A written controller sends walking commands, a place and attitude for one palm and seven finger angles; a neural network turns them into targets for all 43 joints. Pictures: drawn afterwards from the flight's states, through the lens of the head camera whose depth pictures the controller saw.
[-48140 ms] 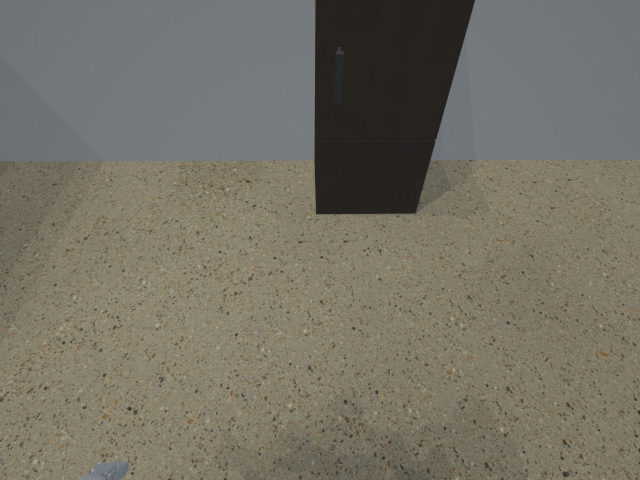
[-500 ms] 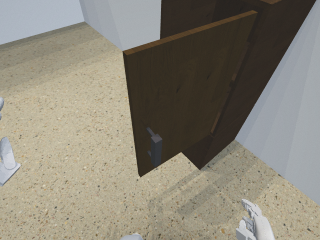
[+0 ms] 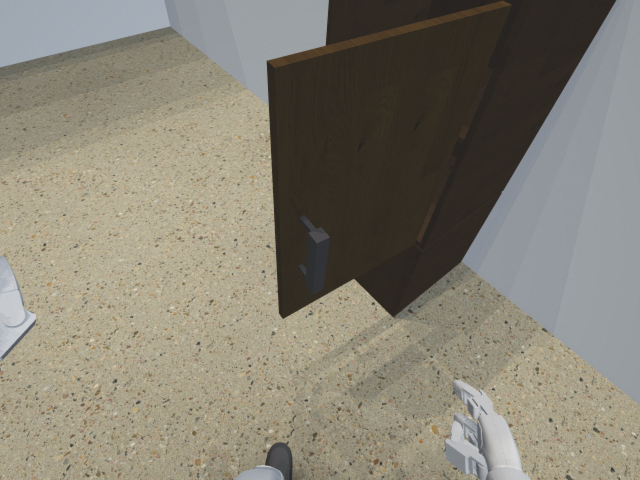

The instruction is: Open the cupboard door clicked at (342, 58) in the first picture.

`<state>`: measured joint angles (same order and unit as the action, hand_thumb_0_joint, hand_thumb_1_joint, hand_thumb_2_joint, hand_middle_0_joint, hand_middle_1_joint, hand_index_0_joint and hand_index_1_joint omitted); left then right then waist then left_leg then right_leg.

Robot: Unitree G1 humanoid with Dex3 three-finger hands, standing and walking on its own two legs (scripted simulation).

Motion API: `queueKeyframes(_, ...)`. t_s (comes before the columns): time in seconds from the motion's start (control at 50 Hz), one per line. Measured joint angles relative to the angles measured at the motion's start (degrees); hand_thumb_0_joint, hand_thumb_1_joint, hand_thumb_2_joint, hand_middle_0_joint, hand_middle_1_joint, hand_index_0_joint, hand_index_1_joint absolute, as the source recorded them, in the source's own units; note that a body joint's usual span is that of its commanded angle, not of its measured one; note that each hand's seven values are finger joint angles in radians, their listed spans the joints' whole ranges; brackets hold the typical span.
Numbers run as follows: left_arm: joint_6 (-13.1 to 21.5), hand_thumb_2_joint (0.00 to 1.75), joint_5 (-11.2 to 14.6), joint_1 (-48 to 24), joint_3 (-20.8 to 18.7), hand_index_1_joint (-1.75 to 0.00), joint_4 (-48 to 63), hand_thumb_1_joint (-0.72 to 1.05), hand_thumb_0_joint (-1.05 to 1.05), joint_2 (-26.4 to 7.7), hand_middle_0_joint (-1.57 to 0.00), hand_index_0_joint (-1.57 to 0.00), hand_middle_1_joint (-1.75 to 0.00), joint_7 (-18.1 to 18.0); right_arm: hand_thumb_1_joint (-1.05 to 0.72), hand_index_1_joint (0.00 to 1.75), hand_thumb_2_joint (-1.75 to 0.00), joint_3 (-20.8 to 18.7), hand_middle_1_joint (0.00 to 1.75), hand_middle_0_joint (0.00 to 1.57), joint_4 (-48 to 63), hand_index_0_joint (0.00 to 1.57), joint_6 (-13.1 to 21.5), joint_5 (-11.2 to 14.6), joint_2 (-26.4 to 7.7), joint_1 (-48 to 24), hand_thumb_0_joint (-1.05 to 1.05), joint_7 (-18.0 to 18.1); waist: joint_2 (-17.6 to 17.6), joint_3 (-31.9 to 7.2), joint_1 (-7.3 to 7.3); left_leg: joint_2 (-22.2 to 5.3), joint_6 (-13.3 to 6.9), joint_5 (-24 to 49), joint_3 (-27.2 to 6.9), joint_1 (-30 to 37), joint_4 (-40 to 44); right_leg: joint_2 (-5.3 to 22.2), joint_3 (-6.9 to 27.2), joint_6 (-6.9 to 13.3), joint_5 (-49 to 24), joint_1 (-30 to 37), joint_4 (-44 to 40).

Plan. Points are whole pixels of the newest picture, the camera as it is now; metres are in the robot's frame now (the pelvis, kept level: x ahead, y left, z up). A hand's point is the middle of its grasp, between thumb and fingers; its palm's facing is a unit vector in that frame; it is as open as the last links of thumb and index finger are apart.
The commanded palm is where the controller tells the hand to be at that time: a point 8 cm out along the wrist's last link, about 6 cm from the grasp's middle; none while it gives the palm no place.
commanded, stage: stop stepping back and stand still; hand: left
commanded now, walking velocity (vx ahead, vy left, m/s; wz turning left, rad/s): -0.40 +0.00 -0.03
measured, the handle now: (309, 255) +0.49 +0.07 -0.09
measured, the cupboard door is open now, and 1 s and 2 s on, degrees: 84 84 84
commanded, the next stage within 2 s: let the arm hang, fingers relaxed in 0.92 s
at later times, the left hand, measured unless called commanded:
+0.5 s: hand out of the picture +0.14 +0.27 +0.16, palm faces +0.46 -0.79 -0.40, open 7.4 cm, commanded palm +0.07 +0.30 +0.19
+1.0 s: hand out of the picture +0.09 +0.27 +0.16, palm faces +0.43 -0.80 -0.42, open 7.4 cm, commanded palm none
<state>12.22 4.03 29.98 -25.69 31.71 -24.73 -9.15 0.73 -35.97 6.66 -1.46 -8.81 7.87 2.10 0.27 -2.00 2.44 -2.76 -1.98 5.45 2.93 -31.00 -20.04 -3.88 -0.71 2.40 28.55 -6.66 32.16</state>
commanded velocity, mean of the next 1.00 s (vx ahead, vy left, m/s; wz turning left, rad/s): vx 0.02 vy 0.02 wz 0.00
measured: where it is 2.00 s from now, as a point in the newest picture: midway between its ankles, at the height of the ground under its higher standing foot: outside the picture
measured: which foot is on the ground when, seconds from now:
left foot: down 0.00-0.26, up 0.28-0.42, down 0.44-1.00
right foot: up 0.00-0.00, down 0.02-1.00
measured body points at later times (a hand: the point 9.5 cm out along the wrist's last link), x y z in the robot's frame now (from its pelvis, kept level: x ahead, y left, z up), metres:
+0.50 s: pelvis -0.07 +0.00 +0.00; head -0.08 +0.01 +0.45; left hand +0.10 +0.31 +0.19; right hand +0.03 -0.28 -0.09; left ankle -0.03 +0.11 -0.73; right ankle -0.13 -0.11 -0.73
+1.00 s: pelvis -0.11 +0.01 +0.01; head -0.11 +0.01 +0.46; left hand +0.06 +0.31 +0.18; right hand +0.04 -0.22 -0.07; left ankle -0.03 +0.11 -0.73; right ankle -0.14 -0.11 -0.73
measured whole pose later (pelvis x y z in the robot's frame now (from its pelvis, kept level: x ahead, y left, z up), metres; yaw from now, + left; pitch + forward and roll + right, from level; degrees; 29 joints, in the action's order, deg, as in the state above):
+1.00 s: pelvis -0.11 +0.01 +0.01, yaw +0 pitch -1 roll -1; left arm 9.3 1.6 28.8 -21.3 23.7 -20.4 -8.7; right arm 1.4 -36.8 7.8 0.1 -10.8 13.4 5.3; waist 0.7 0.7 0.5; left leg -0.5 -0.8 -5.6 0.5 -17.7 -24.0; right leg -0.6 -2.1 0.1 15.1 -8.2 24.1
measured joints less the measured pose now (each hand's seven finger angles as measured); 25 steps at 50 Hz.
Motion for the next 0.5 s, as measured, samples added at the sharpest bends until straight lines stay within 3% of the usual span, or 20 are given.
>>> queueKeyframes(0.02,0.37,0.9,0.04,-0.26,-0.26,-0.3,0.42,0.89,0.01,-0.55,-0.21,-0.21,-0.3,0.08,-0.9,0.3,-0.89,0.33,0.3,0.2,0.47,0.2,-0.18,0.0,0.25,-1.02,0.01,-0.18,-1.32,0.27,0.62,0.1,0.48,0.28,1.51,-1.3,-0.69,1.3,1.23,0.92,-2.82,1.68,-5.22)
queueKeyframes(0.04,1.02,0.9,-0.14,-0.98,-0.08,-0.3,0.4,0.89,0.01,-0.6,-0.21,-0.21,-0.3,0.26,-0.9,0.3,-0.89,0.54,0.3,0.21,0.46,0.2,-0.39,0.07,0.12,-2.28,0.01,-0.2,-1.43,1.04,1.04,-0.42,1.08,-0.53,2.18,-2.85,-2.84,1.53,2.28,0.04,-2.83,1.88,-7.19)
queueKeyframes(0.1,1.12,0.9,-0.74,-3.21,2.43,-0.31,-0.06,0.89,0.01,-0.74,-0.21,-0.21,-0.3,1.25,-0.9,0.3,-0.89,0.53,0.3,0.21,-1.48,0.2,-1.28,0.87,-0.5,-2.65,0.01,0.61,0.16,3.19,-0.13,-0.48,2.28,-7.49,-0.37,-2.48,-7.46,0.2,2.23,-1.58,-2.51,2.73,-5.16)
queueKeyframes(0.12,0.95,0.9,-0.7,-2.95,2.31,-0.31,0.44,0.88,0.01,-1.49,-0.21,-0.21,-0.3,1.62,-0.9,0.3,-0.89,0.69,0.3,0.21,-1.53,0.2,-1.72,1.21,-0.57,-1.8,0.01,0.97,-0.18,3.04,-0.58,-0.22,2.21,-4.58,-0.54,-1.07,-7.95,0.28,2.33,-1.81,-2.2,2.92,-4.04)
queueKeyframes(0.16,0.71,0.9,-0.23,-2.36,1.18,-0.31,0.74,0.88,0.01,-3.02,-0.21,-0.21,-0.3,2.36,-0.9,0.3,-0.89,0.45,0.3,0.21,-1.03,0.2,-2.32,1.75,-0.8,-0.31,0.01,1.47,-0.47,2.57,-2.23,0.1,0.63,-2.58,-0.97,1.28,-6.95,0.48,1.45,-2.69,-1.56,1.66,0.63)
queueKeyframes(0.2,0.69,0.9,0.36,-2.02,-0.18,-0.31,-0.88,0.88,0.01,-4.28,-0.21,-0.21,-0.3,2.74,-0.9,0.3,-0.89,-0.12,0.3,0.21,-0.19,0.2,-2.22,1.72,-0.97,0.58,0.01,1.45,-1.06,2.53,-3.7,0.5,0.28,-2.42,-0.45,2.34,-5.5,0.75,1.24,-2.77,1.39,-0.86,4.25)
queueKeyframes(0.24,-0.19,0.9,0.71,-0.49,-1.14,-0.31,-2.39,0.88,0.01,-4.79,-0.22,-0.21,-0.3,2.74,-0.91,0.3,-0.89,-0.51,0.3,0.2,1.31,0.2,-2.14,1.39,-1.66,1.79,0.01,1.47,-0.4,2.38,-5.89,0.91,0.97,-2.7,-1.07,2.51,-4.09,0.32,0.12,-0.85,0.96,-1.84,3.12)
queueKeyframes(0.26,-0.68,0.9,0.71,0.61,-1.11,-0.31,-2.91,0.88,0.01,-4.74,-0.22,-0.21,-0.3,2.78,-0.91,0.3,-0.89,-0.82,0.3,0.2,1.86,0.2,-2.31,1.48,-2.17,2.69,0.01,1.49,0.26,2.25,-7.1,1.2,1.62,-6.13,-1.91,1.72,-5.23,0.3,-0.88,-0.19,-1.55,-1.57,1.96)
queueKeyframes(0.28,-1.21,0.9,0.68,2.41,-1.11,-0.31,-2.81,0.88,0.01,-4.77,-0.22,-0.21,-0.3,2.8,-0.91,0.3,-0.89,-1.09,0.3,0.2,1.94,0.2,-2.58,1.68,-2.6,3.83,0.01,1.4,0.22,1.6,-7.42,1.75,2.64,-12.0,-2.44,0.27,-9.23,0.7,-1.29,0.17,-3.44,-1.62,1.19)
queueKeyframes(0.32,-1.74,0.9,0.04,6.57,-0.94,-0.31,-1.84,0.88,0.01,-4.12,-0.22,-0.21,-0.3,2.43,-0.91,0.3,-0.89,-1.49,0.3,0.2,0.56,0.2,-3.12,1.68,-3.39,6.5,0.01,1.47,-1.16,-0.73,-5.66,3.15,3.76,-18.82,-3.27,-2.19,-22.99,1.77,0.14,0.31,-4.75,-2.15,0.26)
queueKeyframes(0.36,-1.29,0.9,-0.98,8.29,-0.23,-0.31,-2.27,0.88,0.01,-2.3,-0.22,-0.22,-0.3,1.65,-0.91,0.3,-0.89,-1.74,0.3,0.2,-1.4,0.2,-3.13,1.65,-4.29,9.12,0.01,2.04,-1.92,-2.52,-3.79,3.03,3.68,-21.14,-2.71,-0.83,-28.81,2.28,1.39,-0.16,-5.87,-1.75,-1.91)
queueKeyframes(0.42,-0.71,0.9,-2.18,4.43,1.59,-0.31,-5.0,0.88,0.01,0.71,-0.22,-0.22,-0.3,0.41,-0.91,0.3,-0.89,-2.08,0.3,0.2,-3.72,0.2,-1.5,1.77,-5.74,11.72,0.01,3.44,-1.48,-2.43,-2.3,1.83,2.61,-20.02,-1.74,7.13,-20.25,2.59,0.68,-0.84,-6.79,-1.08,-3.28)
queueKeyframes(0.44,-0.73,0.9,-2.39,2.62,2.21,-0.31,-5.89,0.88,0.01,1.78,-0.22,-0.22,-0.3,0.08,-0.91,0.3,-0.89,-2.29,0.3,0.2,-4.09,0.2,-0.89,1.81,-6.4,12.12,0.01,3.74,-0.55,-2.1,-2.18,1.25,2.08,-17.84,-1.97,10.18,-15.96,2.28,-0.05,-1.09,-6.57,-1.27,-2.79)
queueKeyframes(0.46,-0.85,0.9,-2.53,0.72,2.72,-0.31,-6.69,0.88,0.01,2.66,-0.21,-0.21,-0.3,-0.16,-0.91,0.3,-0.89,-2.62,0.3,0.2,-4.57,0.2,-0.45,1.89,-6.76,11.93,0.01,3.97,0.13,-1.54,-2.34,1.2,1.84,-20.2,-2.44,11.97,-12.77,2.18,-0.8,-1.37,-6.17,-1.72,-1.9)
queueKeyframes(0.5,-1.42,0.9,-2.6,-2.23,2.92,-0.31,-8.21,0.88,0.01,3.45,-0.21,-0.21,-0.3,-0.48,-0.91,0.3,-0.89,-2.7,0.3,0.2,-5.45,0.2,-0.47,2.23,-5.85,9.67,0.01,4.16,-1.14,0.8,-2.24,2.33,1.59,-19.49,-1.85,12.61,-11.72,3.45,-0.48,-1.69,-6.23,-2.08,-0.61)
